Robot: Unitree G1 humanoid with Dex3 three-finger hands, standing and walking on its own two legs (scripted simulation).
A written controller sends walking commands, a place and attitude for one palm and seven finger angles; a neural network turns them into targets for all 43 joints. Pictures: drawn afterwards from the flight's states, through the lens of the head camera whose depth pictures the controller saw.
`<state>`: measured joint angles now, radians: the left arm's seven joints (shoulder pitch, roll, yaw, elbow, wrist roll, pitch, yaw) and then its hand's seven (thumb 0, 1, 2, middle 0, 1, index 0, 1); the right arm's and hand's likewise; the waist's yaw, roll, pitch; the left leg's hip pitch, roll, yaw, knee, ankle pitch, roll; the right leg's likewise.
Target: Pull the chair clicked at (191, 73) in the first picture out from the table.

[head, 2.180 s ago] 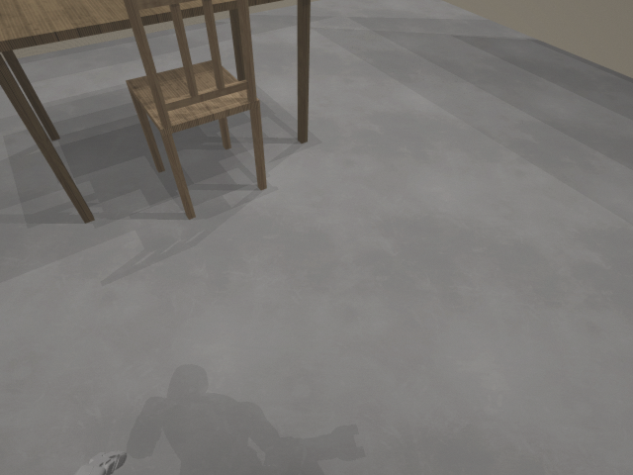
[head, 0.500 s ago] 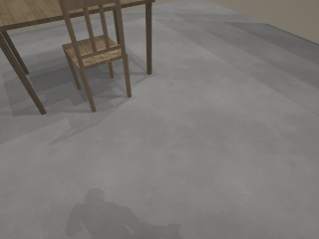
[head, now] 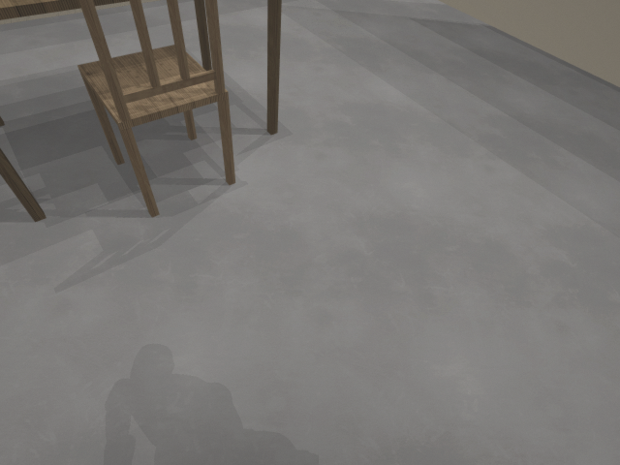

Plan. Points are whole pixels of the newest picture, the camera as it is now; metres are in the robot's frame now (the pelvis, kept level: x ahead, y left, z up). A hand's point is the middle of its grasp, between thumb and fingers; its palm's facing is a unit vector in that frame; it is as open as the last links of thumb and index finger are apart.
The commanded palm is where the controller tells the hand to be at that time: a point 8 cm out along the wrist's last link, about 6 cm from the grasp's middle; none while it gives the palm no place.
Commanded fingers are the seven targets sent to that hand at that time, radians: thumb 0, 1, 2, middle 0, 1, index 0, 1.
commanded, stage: walk to a spot facing it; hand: left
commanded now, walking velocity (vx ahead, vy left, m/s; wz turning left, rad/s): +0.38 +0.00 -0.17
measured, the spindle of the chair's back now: (144, 39) +1.16 +0.58 -0.06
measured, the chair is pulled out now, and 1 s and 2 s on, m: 0.00 0.00 0.00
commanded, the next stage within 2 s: turn to face it in 1.30 s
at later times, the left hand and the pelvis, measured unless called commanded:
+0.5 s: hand (220, 336) +0.34 +0.17 -0.17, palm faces -0.05 -0.98 -0.17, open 7.4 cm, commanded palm none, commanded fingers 0.00 0.90 0.90 -0.20 -0.30 -0.20 -0.30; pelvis +0.25 +0.00 +0.00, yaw -6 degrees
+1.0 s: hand (206, 249) +0.51 +0.24 -0.16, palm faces -0.12 -0.98 -0.16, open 7.4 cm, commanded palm none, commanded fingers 0.00 0.90 0.90 -0.20 -0.30 -0.20 -0.30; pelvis +0.50 +0.06 +0.02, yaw -12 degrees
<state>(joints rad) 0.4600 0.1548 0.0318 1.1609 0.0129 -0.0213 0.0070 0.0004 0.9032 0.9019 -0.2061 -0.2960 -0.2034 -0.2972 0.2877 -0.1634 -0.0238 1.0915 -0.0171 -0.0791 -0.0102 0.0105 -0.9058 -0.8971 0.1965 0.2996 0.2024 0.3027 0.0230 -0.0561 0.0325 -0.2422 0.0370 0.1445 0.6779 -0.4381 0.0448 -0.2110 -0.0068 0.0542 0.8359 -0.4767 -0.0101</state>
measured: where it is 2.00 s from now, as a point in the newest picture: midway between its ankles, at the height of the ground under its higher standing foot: (330, 296)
